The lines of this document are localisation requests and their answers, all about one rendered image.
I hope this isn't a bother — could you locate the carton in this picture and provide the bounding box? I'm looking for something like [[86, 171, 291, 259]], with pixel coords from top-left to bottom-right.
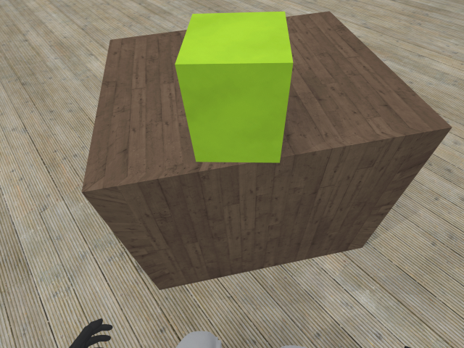
[[175, 12, 293, 163]]

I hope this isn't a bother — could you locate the robot left thigh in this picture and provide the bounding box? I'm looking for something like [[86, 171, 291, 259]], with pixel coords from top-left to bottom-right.
[[176, 331, 222, 348]]

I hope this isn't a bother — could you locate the left robot hand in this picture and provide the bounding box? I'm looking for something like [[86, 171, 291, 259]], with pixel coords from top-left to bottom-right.
[[69, 318, 112, 348]]

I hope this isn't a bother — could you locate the pedestal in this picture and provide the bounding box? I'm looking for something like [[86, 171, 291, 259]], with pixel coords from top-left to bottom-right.
[[82, 11, 452, 290]]

